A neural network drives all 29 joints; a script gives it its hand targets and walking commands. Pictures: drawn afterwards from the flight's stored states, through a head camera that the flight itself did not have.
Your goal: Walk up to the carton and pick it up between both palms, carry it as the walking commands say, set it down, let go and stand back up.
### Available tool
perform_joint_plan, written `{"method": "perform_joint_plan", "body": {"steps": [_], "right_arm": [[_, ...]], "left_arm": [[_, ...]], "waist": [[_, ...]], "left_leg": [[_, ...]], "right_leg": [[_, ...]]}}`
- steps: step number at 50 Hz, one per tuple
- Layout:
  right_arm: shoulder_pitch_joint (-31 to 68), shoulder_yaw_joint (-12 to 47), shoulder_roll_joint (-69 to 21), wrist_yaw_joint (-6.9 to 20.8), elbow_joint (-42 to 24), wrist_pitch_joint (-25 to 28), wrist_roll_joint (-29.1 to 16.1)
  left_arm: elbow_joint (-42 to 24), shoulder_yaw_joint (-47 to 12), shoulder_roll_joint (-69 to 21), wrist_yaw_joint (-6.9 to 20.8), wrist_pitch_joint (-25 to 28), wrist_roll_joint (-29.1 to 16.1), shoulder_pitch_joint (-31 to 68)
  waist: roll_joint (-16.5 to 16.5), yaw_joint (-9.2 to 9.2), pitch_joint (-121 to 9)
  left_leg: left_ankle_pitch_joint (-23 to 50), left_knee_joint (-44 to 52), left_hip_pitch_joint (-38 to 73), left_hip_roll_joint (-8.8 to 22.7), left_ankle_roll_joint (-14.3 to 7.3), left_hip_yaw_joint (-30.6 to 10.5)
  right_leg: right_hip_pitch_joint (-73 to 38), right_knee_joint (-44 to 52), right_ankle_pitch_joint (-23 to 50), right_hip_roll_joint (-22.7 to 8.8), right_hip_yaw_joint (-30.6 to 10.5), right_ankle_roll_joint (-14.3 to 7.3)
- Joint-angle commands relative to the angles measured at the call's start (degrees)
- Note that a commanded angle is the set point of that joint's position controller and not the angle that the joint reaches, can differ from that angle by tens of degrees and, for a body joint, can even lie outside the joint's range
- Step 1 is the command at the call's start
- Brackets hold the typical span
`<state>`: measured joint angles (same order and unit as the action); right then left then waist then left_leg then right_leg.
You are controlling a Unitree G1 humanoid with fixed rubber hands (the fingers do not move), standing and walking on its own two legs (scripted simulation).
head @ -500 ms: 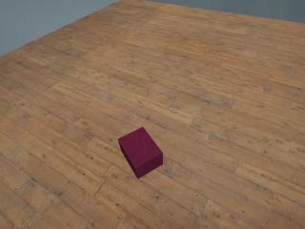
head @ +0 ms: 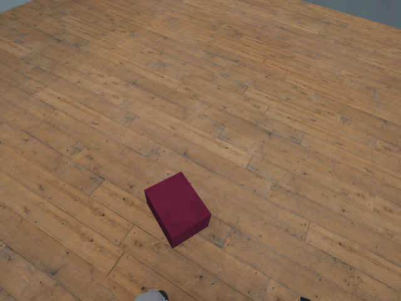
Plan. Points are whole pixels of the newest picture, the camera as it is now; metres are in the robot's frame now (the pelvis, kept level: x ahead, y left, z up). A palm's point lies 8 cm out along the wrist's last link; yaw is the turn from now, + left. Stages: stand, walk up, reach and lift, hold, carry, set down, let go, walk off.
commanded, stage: walk up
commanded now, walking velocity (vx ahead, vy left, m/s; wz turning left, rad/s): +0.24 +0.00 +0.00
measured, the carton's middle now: (177, 208) +0.59 +0.06 -0.69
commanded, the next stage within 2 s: none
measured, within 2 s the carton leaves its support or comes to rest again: neither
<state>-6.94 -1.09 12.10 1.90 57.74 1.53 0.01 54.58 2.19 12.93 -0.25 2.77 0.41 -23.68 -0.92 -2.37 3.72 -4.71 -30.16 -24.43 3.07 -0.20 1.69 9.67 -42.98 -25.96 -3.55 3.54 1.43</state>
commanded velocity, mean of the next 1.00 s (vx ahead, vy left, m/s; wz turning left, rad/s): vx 0.14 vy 0.05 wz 0.00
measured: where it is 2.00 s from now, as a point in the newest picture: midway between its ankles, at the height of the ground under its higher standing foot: outside the picture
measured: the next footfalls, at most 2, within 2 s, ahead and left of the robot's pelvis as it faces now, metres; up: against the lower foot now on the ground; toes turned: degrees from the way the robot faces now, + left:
right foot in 0.48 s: +0.09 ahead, -0.15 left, +0.00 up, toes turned -6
left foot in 0.78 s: +0.20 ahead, +0.11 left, +0.00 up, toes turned +5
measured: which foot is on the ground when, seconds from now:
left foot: down 0.00-0.46, up 0.48-0.76, down 0.78-1.00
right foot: up 0.00-0.46, down 0.48-0.78, up 0.80-1.00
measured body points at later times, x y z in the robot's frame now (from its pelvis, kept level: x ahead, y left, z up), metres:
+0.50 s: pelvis +0.06 -0.02 +0.00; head +0.05 -0.02 +0.45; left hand +0.09 +0.24 -0.14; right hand +0.06 -0.25 -0.15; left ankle +0.10 +0.11 -0.72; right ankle +0.05 -0.15 -0.73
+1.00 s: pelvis +0.11 +0.02 +0.01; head +0.11 +0.05 +0.46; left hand +0.11 +0.26 -0.15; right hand +0.16 -0.22 -0.13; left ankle +0.16 +0.11 -0.73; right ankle +0.08 -0.14 -0.72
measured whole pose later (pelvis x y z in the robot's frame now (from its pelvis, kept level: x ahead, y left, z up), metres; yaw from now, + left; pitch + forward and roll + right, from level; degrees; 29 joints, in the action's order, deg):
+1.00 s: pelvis +0.11 +0.02 +0.01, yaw +0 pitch +0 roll -2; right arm -10.2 -1.3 9.5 -0.8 59.7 -0.5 0.0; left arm 55.4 2.2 11.3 -1.7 -0.3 0.9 -21.6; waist -1.6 -2.1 0.3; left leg -9.9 -28.2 -18.6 1.6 -2.6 4.2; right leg 12.4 -32.0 -22.0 -4.3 4.9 2.8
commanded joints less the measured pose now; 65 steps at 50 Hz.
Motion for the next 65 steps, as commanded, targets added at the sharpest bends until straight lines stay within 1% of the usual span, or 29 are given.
{"method": "perform_joint_plan", "body": {"steps": [1,3,7,15,19,20,21,22,24,25,27,28,32,35,36,38,39,42,47,50,52,53,54,55,58,62,63,64,65], "right_arm": [[-9.6,-2.0,8.6,-2.2,0.6,2.1,1.3],[-9.8,-1.6,6.9,-2.4,0.3,2.5,1.7],[-10.6,-2.2,8.0,-2.3,0.3,1.6,2.3],[-12.4,-2.5,8.1,-2.4,0.5,0.1,2.0],[-11.0,-2.5,7.2,-2.1,0.6,-1.4,1.8],[-10.5,-2.0,5.6,-1.9,-0.3,-1.4,1.7],[-9.0,-1.2,2.8,-1.7,-2.2,-1.2,1.5],[-4.9,-1.3,3.0,-1.5,-3.9,-1.7,1.5],[-4.6,-2.1,4.0,-1.1,-4.4,-1.6,1.7],[-4.5,-2.0,3.4,-0.9,-2.7,-1.2,1.7],[-5.0,-1.9,3.5,-0.2,-1.9,-2.1,2.1],[-5.2,-1.6,3.0,0.0,-1.7,-2.3,2.2],[-5.9,0.8,0.7,-0.5,-0.7,-1.9,0.6],[-7.9,-0.1,3.1,-1.8,-0.4,-1.8,0.3],[-9.6,-0.7,5.0,-1.9,0.1,-1.6,0.6],[-9.9,-2.0,8.8,-2.4,0.5,-0.5,0.6],[-10.8,-1.7,7.6,-2.6,0.5,-0.1,0.3],[-7.4,-1.3,5.6,-3.6,1.2,-0.8,0.3],[-5.6,-3.0,7.1,-3.2,1.3,-3.1,1.8],[-4.6,-2.5,5.1,-2.5,-0.1,-3.7,1.4],[-1.4,-2.0,3.8,-1.6,-2.4,-4.6,1.6],[-0.4,-2.2,4.7,-1.2,-4.1,-5.4,2.0],[-2.0,-3.1,5.7,-0.8,-3.7,-5.7,1.8],[-4.2,-2.7,6.4,-0.6,-2.5,-5.6,1.4],[-9.1,-1.0,3.2,-0.2,-0.6,-5.1,1.6],[-7.9,-0.1,2.3,-1.3,-1.5,-3.2,1.1],[-11.2,-0.8,3.6,-1.9,0.2,-2.2,0.7],[-13.8,-2.3,7.9,-2.7,1.3,-1.0,1.0],[-14.8,-2.1,8.5,-2.7,1.6,-0.3,1.0]], "left_arm": [[-3.1,1.7,2.3,0.1,-1.7,1.1,0.5],[-2.1,1.5,0.6,0.6,-2.5,1.3,0.4],[-1.0,1.3,0.6,0.9,-4.6,1.4,2.8],[0.1,0.2,-0.7,0.3,-4.0,1.2,3.6],[3.4,0.1,-0.5,-0.5,-2.6,0.9,-4.0],[4.1,0.8,1.8,-0.9,-2.2,1.2,-6.5],[4.1,2.3,7.1,-1.2,-1.9,1.7,-8.2],[3.3,2.4,9.0,-1.4,-1.9,1.9,-6.3],[0.9,2.1,7.1,-1.8,-0.6,0.9,-2.4],[1.1,1.1,5.9,-1.9,-0.1,0.9,-2.3],[2.5,1.7,8.2,-2.2,0.1,1.6,-4.7],[1.8,1.7,7.3,-2.2,0.0,1.2,-3.5],[-0.3,0.7,3.3,-1.8,0.2,0.2,2.1],[0.0,2.0,7.0,-2.2,-1.0,-0.1,-0.9],[-0.3,2.1,6.2,-2.3,-1.4,-0.2,-1.7],[-0.2,-0.3,-0.5,-1.9,-1.5,-0.1,-4.6],[0.9,-0.8,-1.5,-2.0,-2.3,0.0,-4.9],[-0.2,-0.2,-0.1,-1.7,-3.7,0.2,-0.7],[-0.1,0.5,1.4,-3.4,-4.3,0.6,-2.5],[1.5,1.2,3.3,-4.1,-4.3,0.8,-4.5],[2.0,2.7,9.0,-4.3,-4.7,1.4,-7.5],[1.3,3.2,11.3,-4.5,-4.5,1.6,-6.5],[0.3,2.9,10.6,-4.5,-4.5,1.7,-2.8],[-1.2,2.5,9.9,-4.3,-4.5,1.3,3.8],[-3.7,2.5,8.5,-3.9,-4.4,1.0,10.3],[-0.9,2.8,8.4,-3.0,-4.2,1.1,3.4],[-0.2,1.9,4.5,-2.5,-4.0,1.1,0.6],[-0.7,0.2,-0.7,-2.0,-3.7,0.9,-1.2],[1.2,-0.6,-1.9,-2.1,-4.6,1.0,-1.7]], "waist": [[6.9,1.78,-6.3],[9.9,2.34,-5.7],[14.3,1.93,0.1],[13.5,0.80,-1.4],[6.0,4.40,-3.0],[-1.0,5.68,-2.7],[-15.9,7.00,-1.1],[-20.0,7.50,4.2],[-9.9,4.23,8.0],[-5.9,5.55,5.0],[-2.4,5.74,5.6],[-3.6,5.23,5.8],[-12.2,2.85,0.2],[-7.1,3.37,-7.0],[-4.4,2.91,-9.7],[8.8,3.59,-14.6],[8.2,2.78,-14.3],[10.6,2.73,-7.4],[14.2,3.80,-3.6],[4.9,4.66,-1.6],[-9.5,7.55,1.9],[-12.0,8.07,4.8],[-10.4,5.89,5.6],[-12.6,3.59,7.1],[-12.0,0.01,3.9],[-11.7,2.13,-2.2],[-4.7,2.14,-5.5],[10.1,2.72,-8.7],[9.4,2.17,-7.5]], "left_leg": [[6.4,14.8,19.3,16.0,-6.6,-16.5],[4.2,16.4,14.0,12.9,-4.5,-11.7],[-20.9,23.2,3.9,11.1,-3.5,-9.9],[-23.0,20.0,5.4,10.3,-5.4,-8.0],[-28.4,13.6,0.3,5.9,-3.2,-4.6],[-27.3,7.6,-4.4,2.7,-1.2,-1.7],[-24.9,-5.4,-10.4,-2.2,1.4,2.8],[-23.4,-16.9,-13.5,-1.4,1.4,1.6],[-13.4,-21.7,-15.2,0.7,2.2,-1.9],[-9.6,-20.9,-12.5,1.0,1.8,-2.0],[-10.2,-21.7,-11.3,1.9,3.1,-2.8],[-8.6,-19.8,-9.9,2.1,3.1,-2.5],[-6.4,-4.5,3.6,-1.7,2.3,-1.0],[-1.9,7.4,10.7,-3.4,1.3,3.9],[8.1,8.8,15.7,0.1,0.1,1.7],[40.8,4.7,26.6,12.3,-3.7,-6.5],[38.7,6.2,26.3,14.8,-5.2,-8.0],[19.9,11.3,19.2,11.7,-5.9,-7.1],[8.4,8.3,11.4,5.2,-4.5,-1.2],[-8.2,5.2,1.1,1.1,-1.1,0.2],[-17.2,-12.1,-5.0,-4.8,2.3,4.2],[-20.7,-24.7,-8.0,-2.6,2.3,-1.1],[-19.4,-29.3,-6.0,-1.1,1.7,-4.2],[-18.0,-30.6,-2.3,-0.8,1.6,-4.5],[-17.0,-17.2,2.3,-0.3,1.8,-3.2],[-8.2,6.5,10.8,-1.8,1.5,2.2],[-2.4,11.1,17.4,1.6,0.9,-1.0],[13.5,13.0,21.3,12.4,-1.3,-14.3],[18.3,15.6,20.3,17.4,-1.5,-18.7]], "right_leg": [[19.9,-20.2,0.5,-2.3,-5.6,-2.3],[16.1,-17.3,3.5,-1.8,-3.2,-1.5],[13.9,-12.0,8.0,-1.0,-0.4,0.0],[8.2,4.6,5.0,0.4,3.0,1.2],[-4.3,18.2,9.9,1.9,7.0,-0.1],[-7.7,23.7,4.7,-3.1,0.9,-1.6],[-5.6,33.2,-10.5,-14.5,-16.1,-4.4],[0.9,40.7,-18.6,-22.3,-24.5,-6.8],[0.2,40.7,-5.0,-18.9,-18.9,-5.3],[-2.0,37.1,4.0,-16.1,-14.2,-5.9],[-0.2,35.4,10.3,-18.7,-17.5,-7.2],[0.6,34.6,11.4,-17.5,-14.4,-7.4],[-2.7,24.9,49.0,-9.8,-1.3,-6.0],[-7.9,14.6,58.0,-11.2,-3.0,-4.8],[-6.1,10.8,48.2,-9.8,-2.8,-2.8],[4.6,7.7,7.7,-1.3,-0.1,0.0],[5.5,6.9,-1.5,-0.6,-1.2,-0.5],[6.5,5.5,-1.3,-0.4,-1.4,-0.5],[5.2,11.6,5.0,-1.5,2.6,0.0],[-0.7,19.2,14.1,-7.1,-1.6,-2.2],[4.6,32.8,0.7,-21.7,-19.5,-8.9],[9.4,37.8,-8.1,-26.6,-25.1,-12.3],[13.2,37.6,-11.3,-24.8,-22.1,-11.4],[18.1,35.9,-6.5,-23.0,-18.0,-10.4],[14.7,30.8,2.3,-15.4,-7.9,-5.7],[4.1,19.8,19.4,-11.3,-4.4,-4.0],[5.1,12.9,15.4,-8.0,-2.0,-2.3],[10.4,4.6,1.4,-1.6,1.5,0.1],[11.5,3.9,-5.3,-0.6,-1.6,-0.1]]}}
